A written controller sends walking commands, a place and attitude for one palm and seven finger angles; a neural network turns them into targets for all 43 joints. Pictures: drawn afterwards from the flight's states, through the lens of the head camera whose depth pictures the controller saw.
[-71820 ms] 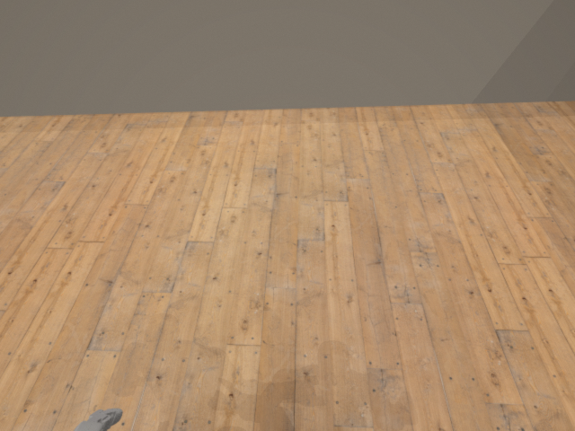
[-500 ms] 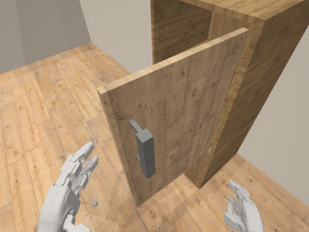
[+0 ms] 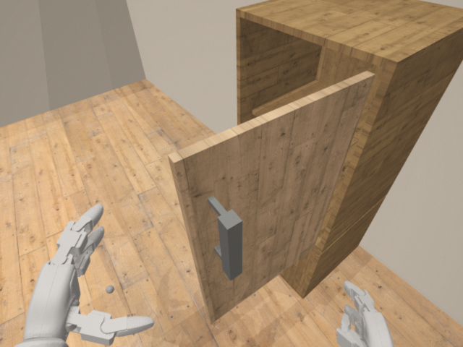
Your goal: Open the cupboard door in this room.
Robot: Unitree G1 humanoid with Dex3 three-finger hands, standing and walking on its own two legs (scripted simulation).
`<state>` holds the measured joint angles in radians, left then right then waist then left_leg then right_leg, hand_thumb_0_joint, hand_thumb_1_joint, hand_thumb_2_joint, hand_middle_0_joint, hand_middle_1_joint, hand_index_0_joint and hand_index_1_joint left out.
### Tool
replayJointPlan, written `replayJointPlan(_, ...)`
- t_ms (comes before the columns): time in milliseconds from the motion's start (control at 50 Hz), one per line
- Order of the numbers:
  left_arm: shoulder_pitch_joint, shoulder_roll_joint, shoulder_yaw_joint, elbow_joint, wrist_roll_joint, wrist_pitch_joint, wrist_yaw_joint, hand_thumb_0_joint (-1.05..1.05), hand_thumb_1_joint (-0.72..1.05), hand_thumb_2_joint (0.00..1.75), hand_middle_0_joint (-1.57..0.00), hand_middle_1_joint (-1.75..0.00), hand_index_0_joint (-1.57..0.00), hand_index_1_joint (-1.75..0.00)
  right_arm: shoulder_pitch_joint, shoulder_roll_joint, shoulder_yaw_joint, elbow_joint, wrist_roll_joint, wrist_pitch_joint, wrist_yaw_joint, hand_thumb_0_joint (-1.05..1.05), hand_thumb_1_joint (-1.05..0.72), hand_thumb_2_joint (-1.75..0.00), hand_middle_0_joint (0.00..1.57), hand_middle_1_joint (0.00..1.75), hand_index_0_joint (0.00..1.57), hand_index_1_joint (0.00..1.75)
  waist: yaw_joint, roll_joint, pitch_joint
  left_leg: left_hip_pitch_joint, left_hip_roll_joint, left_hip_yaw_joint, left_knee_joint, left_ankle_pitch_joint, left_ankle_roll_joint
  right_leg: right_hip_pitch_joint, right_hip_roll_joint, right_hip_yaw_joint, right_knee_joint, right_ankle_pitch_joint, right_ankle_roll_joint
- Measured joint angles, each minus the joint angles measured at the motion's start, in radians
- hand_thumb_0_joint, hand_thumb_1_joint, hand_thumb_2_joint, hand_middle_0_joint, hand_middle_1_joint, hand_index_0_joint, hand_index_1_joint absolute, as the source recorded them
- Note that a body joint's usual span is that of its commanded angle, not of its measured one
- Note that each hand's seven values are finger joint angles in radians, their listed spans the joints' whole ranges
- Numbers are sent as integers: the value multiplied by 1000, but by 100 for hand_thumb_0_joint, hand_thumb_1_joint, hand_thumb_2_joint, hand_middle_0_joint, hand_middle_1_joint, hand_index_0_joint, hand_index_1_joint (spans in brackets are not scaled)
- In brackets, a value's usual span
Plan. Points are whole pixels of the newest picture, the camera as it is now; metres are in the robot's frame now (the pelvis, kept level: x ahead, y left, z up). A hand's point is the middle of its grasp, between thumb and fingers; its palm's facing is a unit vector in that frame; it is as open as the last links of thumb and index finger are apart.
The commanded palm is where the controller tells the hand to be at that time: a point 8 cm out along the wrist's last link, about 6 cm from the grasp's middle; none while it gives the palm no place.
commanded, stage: draw the hand back to the body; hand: left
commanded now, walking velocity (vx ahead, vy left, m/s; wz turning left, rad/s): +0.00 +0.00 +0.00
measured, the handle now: (223, 238) +0.27 +0.05 +0.08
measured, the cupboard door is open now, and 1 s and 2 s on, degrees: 86 86 86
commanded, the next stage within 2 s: step back with the hand held close in 0.88 s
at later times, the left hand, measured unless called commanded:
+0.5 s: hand (61, 242) +0.20 +0.25 +0.17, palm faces +0.41 -0.82 -0.41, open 9.1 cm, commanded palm +0.15 +0.29 +0.19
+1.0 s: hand (61, 241) +0.20 +0.24 +0.17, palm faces +0.41 -0.82 -0.40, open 7.4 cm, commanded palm +0.15 +0.29 +0.19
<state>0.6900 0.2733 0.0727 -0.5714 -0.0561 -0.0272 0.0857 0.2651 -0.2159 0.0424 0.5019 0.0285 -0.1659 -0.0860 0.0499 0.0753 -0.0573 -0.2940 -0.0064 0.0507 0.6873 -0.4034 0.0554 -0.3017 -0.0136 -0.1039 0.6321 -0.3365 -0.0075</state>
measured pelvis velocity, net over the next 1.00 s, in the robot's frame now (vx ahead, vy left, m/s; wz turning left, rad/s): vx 0.00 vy -0.01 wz -0.03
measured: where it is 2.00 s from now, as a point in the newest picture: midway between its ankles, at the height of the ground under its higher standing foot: outside the picture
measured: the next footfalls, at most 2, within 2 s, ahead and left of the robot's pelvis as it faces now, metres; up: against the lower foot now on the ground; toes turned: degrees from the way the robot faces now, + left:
none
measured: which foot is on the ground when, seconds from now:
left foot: down 0.00-1.00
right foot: down 0.00-1.00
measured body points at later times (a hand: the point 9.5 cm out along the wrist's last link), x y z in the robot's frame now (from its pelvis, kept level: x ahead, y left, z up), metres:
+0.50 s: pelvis +0.01 +0.00 +0.02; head +0.00 -0.02 +0.47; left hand +0.17 +0.29 +0.19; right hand +0.19 -0.23 -0.06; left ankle -0.02 +0.08 -0.72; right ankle +0.00 -0.12 -0.72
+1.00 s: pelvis +0.00 -0.01 +0.02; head -0.01 -0.03 +0.47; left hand +0.17 +0.29 +0.19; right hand +0.19 -0.23 -0.07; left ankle -0.02 +0.08 -0.72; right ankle +0.00 -0.12 -0.72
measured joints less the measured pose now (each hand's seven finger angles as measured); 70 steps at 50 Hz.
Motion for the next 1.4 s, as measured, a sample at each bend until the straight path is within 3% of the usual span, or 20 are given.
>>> replayJointPlan(180,-70,38,73,54,15,-6,42,-1,5,54,-18,-30,-18,-30,-21,2,5,56,-12,15,-1,1,-90,-90,20,30,20,30,4,-2,38,101,-10,12,-114,48,0,88,-3,13,-93,40,3)
replayJointPlan(540,-194,79,240,137,-8,-22,44,1,67,80,-20,-30,-20,-30,-62,-19,-24,117,-18,50,12,1,-90,-90,20,30,20,30,15,-5,73,208,-6,22,-238,98,-8,187,10,24,-209,89,-3)
replayJointPlan(660,-208,61,244,158,-13,-29,38,1,81,87,-20,-30,-21,-30,-72,-22,-28,121,-17,63,21,1,-90,-90,20,30,20,30,10,-3,80,221,-5,25,-257,108,-9,197,13,28,-225,98,-4)
replayJointPlan(780,-191,58,218,154,-11,-21,26,1,87,89,-21,-30,-21,-30,-67,-18,-30,124,-21,65,23,1,-90,-90,20,30,20,30,12,-6,83,227,-2,28,-265,112,-11,201,16,31,-233,104,-6)
replayJointPlan(1040,-219,64,244,172,-12,-30,23,1,89,90,-21,-30,-21,-30,-73,-12,-25,127,-16,72,23,1,-90,-90,20,30,20,30,15,0,88,230,1,27,-267,121,-11,210,19,31,-246,118,-8)
replayJointPlan(1140,-230,97,311,176,-3,-88,23,1,89,90,-21,-30,-21,-30,-100,-2,-15,98,-18,100,23,1,-90,-90,20,30,20,30,-5,-26,106,177,10,43,-258,134,-11,157,28,45,-252,146,-9)
replayJointPlan(1300,-141,116,278,94,14,-98,16,1,90,90,-21,-30,-21,-30,-109,-16,-46,54,-20,142,20,1,-90,-90,20,30,20,30,-50,-55,127,97,-3,75,-227,149,8,57,13,75,-197,161,6)
replayJointPlan(1400,-100,168,325,45,16,-117,26,1,89,90,-22,-30,-22,-30,-87,-5,-59,46,-15,154,11,1,-90,-90,20,30,20,30,-57,-85,123,59,-12,80,-190,151,18,13,1,80,-148,158,12)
